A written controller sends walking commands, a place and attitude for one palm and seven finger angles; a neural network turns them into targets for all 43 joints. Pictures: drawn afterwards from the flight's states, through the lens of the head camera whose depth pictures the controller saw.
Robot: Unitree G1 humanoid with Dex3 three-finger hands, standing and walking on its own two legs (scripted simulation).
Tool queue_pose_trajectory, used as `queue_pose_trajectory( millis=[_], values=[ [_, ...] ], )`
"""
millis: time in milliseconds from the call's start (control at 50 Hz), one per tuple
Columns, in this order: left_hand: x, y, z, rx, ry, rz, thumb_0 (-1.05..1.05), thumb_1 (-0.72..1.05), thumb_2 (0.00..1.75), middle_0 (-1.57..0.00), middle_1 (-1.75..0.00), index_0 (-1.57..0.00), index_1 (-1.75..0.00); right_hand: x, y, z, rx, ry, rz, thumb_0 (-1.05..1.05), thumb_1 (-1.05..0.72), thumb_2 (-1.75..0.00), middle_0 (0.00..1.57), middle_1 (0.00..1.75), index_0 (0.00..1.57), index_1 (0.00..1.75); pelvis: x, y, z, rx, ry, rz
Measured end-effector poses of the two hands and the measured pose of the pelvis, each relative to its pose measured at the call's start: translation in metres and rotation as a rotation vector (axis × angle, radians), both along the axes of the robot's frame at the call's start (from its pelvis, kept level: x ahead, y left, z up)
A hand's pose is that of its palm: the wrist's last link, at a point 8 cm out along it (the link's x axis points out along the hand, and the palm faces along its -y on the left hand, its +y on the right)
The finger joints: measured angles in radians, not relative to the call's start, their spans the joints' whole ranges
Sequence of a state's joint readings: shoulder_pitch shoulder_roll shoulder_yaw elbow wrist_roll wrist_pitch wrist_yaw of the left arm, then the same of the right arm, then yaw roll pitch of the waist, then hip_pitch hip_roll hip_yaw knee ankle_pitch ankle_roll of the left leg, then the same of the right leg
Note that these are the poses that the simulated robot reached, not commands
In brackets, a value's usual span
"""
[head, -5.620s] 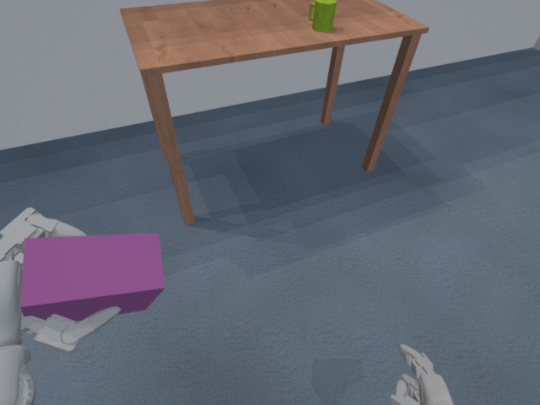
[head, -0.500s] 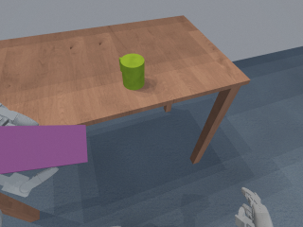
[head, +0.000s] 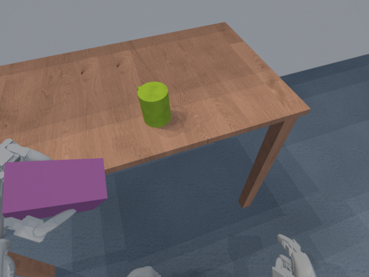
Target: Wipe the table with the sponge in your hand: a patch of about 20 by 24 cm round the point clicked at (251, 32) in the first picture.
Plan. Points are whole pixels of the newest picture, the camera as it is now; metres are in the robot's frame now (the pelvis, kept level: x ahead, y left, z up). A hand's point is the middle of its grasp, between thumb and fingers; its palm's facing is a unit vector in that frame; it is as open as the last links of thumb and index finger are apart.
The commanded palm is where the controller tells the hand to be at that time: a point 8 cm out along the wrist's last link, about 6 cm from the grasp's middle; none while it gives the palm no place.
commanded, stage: come to a stop and stand still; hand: left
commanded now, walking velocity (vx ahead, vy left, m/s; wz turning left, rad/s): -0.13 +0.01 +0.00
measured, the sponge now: (71, 188) +0.23 +0.20 +0.14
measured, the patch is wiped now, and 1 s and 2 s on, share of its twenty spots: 0.00 0.00 0.00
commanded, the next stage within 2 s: look again from close up in 1.36 s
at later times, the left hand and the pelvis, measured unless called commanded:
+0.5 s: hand (27, 179) +0.23 +0.25 +0.17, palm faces +0.42 -0.81 -0.42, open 10.7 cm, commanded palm +0.15 +0.27 +0.17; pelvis -0.02 +0.00 -0.01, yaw -2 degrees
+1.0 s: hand (26, 178) +0.24 +0.27 +0.15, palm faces +0.34 -0.87 -0.36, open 10.7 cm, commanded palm +0.18 +0.30 +0.17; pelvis +0.01 +0.03 +0.00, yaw -3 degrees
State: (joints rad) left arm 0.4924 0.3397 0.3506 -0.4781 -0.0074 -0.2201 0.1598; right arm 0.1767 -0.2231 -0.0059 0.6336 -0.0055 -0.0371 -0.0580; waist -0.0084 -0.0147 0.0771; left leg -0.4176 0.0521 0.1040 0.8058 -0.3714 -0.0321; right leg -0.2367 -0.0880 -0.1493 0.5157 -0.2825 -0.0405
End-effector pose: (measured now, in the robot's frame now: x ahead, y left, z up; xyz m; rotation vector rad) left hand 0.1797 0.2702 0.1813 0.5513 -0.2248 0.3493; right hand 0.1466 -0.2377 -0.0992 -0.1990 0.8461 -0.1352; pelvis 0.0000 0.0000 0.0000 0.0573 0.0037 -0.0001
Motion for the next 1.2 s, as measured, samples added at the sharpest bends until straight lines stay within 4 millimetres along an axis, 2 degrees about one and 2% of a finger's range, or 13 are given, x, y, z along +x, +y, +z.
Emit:
queue_pose_trajectory(
  millis=[120,220,300,340,380,420,460,600,720,800,880,1040,1200],
  values=[
    [0.01,0.011,-0.004,-0.003,-0.046,-0.063,0.0,-0.54,1.0,-0.66,-1.37,-0.66,-1.37,0.021,-0.008,0.015,-0.098,-0.074,-0.041,0.01,-0.9,-0.9,0.2,0.3,0.2,0.3,0.011,0.017,-0.012,-0.041,-0.014,-0.007],
    [0.017,0.025,-0.006,-0.001,-0.058,-0.048,0.0,-0.54,1.0,-0.66,-1.37,-0.66,-1.37,0.03,0.013,0.023,-0.061,-0.114,-0.02,0.01,-0.9,-0.9,0.2,0.3,0.19,0.3,0.01,0.016,-0.01,-0.04,-0.012,-0.013],
    [0.011,0.016,-0.002,-0.011,-0.054,-0.038,0.0,-0.54,1.0,-0.66,-1.37,-0.66,-1.37,0.03,0.031,0.02,0.021,-0.141,0.03,0.01,-0.9,-0.9,0.2,0.3,0.2,0.3,0.005,0.008,-0.009,-0.049,-0.008,-0.016],
    [0.009,0.01,0.004,0.052,-0.055,-0.054,0.0,-0.54,1.0,-0.66,-1.37,-0.67,-1.37,0.027,0.036,0.014,0.041,-0.149,0.068,0.01,-0.9,-0.9,0.2,0.3,0.2,0.3,0.001,0.002,-0.011,-0.054,-0.008,-0.019],
    [0.015,0.019,0.016,0.115,-0.104,-0.05,0.0,-0.54,1.0,-0.66,-1.37,-0.67,-1.37,0.021,0.037,0.005,0.054,-0.128,0.109,0.01,-0.9,-0.9,0.2,0.3,0.2,0.3,-0.006,-0.003,-0.012,-0.063,-0.014,-0.017],
    [0.019,0.029,0.016,0.073,-0.122,-0.005,0.0,-0.54,1.0,-0.66,-1.37,-0.67,-1.37,0.013,0.036,0.001,0.079,-0.117,0.11,0.01,-0.9,-0.9,0.2,0.3,0.2,0.3,-0.011,-0.004,-0.012,-0.066,-0.024,-0.031],
    [0.018,0.029,0.012,0.017,-0.113,0.018,0.0,-0.54,1.0,-0.66,-1.37,-0.67,-1.37,0.003,0.031,0.002,0.087,-0.117,0.091,0.01,-0.9,-0.9,0.21,0.3,0.2,0.3,-0.014,-0.004,-0.01,-0.057,-0.033,-0.03],
    [-0.004,0.0,-0.021,-0.091,0.021,-0.098,0.0,-0.54,1.0,-0.66,-1.37,-0.67,-1.37,-0.022,0.003,0.018,-0.017,-0.124,-0.001,0.01,-0.9,-0.9,0.21,0.3,0.2,0.3,-0.015,0.004,-0.006,-0.062,-0.036,-0.051],
    [0.0,0.02,-0.025,-0.105,0.001,-0.077,0.0,-0.54,1.0,-0.66,-1.37,-0.67,-1.37,-0.027,-0.003,0.03,-0.101,-0.107,-0.017,0.01,-0.9,-0.9,0.2,0.3,0.2,0.3,-0.014,0.013,-0.004,-0.075,-0.044,-0.049],
    [0.009,0.035,-0.016,-0.106,-0.052,-0.044,-0.01,-0.54,1.0,-0.66,-1.37,-0.67,-1.37,-0.019,0.008,0.037,-0.099,-0.123,0.0,0.01,-0.9,-0.9,0.2,0.3,0.2,0.3,-0.01,0.019,-0.002,-0.077,-0.036,-0.046],
    [0.016,0.037,-0.011,-0.108,-0.071,-0.053,-0.01,-0.54,1.0,-0.66,-1.37,-0.67,-1.37,-0.003,0.026,0.04,-0.069,-0.152,0.027,0.01,-0.9,-0.9,0.2,0.3,0.2,0.3,-0.003,0.025,0.0,-0.077,-0.022,-0.048],
    [0.03,0.043,-0.018,-0.127,-0.014,-0.06,0.0,-0.54,1.0,-0.66,-1.37,-0.67,-1.37,0.032,0.058,0.04,-0.018,-0.172,0.077,0.01,-0.9,-0.9,0.2,0.3,0.2,0.3,0.012,0.034,0.002,-0.079,-0.004,-0.05],
    [0.039,0.053,-0.016,-0.135,-0.015,-0.047,-0.01,-0.54,1.0,-0.66,-1.37,-0.67,-1.37,0.053,0.068,0.044,-0.018,-0.179,0.089,0.01,-0.9,-0.9,0.21,0.3,0.2,0.3,0.022,0.041,0.002,-0.08,0.0,-0.05]
  ],
)
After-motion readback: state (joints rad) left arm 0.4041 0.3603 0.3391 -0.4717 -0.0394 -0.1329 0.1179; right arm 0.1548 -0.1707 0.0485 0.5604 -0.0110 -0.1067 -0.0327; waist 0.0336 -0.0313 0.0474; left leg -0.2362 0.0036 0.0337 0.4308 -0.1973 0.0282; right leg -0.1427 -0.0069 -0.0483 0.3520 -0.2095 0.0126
